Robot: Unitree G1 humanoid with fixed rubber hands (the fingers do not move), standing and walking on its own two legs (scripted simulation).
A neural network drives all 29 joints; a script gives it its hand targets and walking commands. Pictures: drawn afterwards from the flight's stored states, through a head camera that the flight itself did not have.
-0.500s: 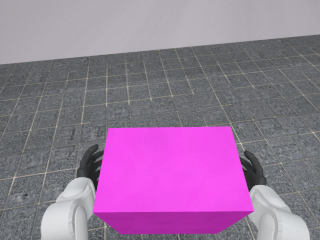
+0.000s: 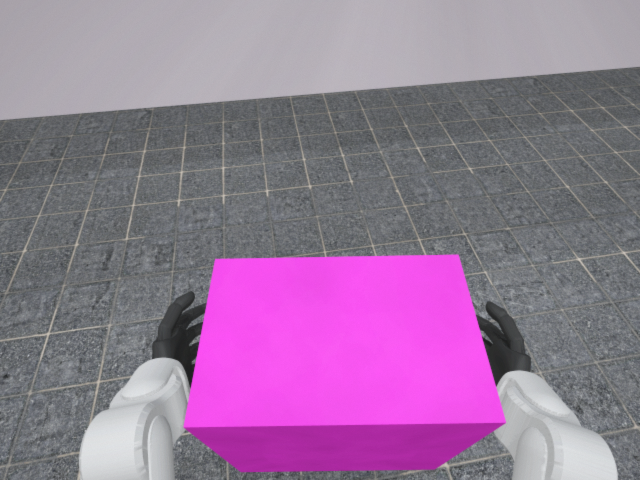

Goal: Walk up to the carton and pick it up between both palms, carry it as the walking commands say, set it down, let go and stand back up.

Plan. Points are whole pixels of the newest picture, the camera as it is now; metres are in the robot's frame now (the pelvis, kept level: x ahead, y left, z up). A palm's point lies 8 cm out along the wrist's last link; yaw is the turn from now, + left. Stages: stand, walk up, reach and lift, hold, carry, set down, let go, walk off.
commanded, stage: carry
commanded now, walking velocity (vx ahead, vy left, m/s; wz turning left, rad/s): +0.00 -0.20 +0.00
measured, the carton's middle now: (337, 376) +0.24 -0.01 +0.02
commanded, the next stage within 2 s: none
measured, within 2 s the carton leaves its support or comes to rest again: neither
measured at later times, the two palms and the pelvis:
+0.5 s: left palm (329, 391) +0.20 +0.00 +0.07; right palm out of the picture +0.19 -0.35 +0.07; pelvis -0.03 -0.16 +0.00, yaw +0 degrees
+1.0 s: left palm (456, 431) +0.16 -0.12 +0.09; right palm out of the picture +0.15 -0.46 +0.08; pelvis -0.07 -0.28 +0.00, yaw +0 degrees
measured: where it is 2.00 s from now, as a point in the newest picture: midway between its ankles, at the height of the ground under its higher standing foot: outside the picture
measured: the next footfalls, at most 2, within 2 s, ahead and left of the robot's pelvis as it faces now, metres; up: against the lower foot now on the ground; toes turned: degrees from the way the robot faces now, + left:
left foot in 0.14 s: +0.00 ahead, +0.07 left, +0.00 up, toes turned +9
right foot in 0.36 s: +0.03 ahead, -0.23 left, +0.00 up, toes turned -6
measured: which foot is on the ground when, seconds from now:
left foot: up 0.00-0.12, down 0.14-0.38, up 0.40-0.72, down 0.74-0.92, up 0.94-1.00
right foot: down 0.00-0.16, up 0.18-0.34, down 0.36-0.78, up 0.80-0.86, down 0.88-1.00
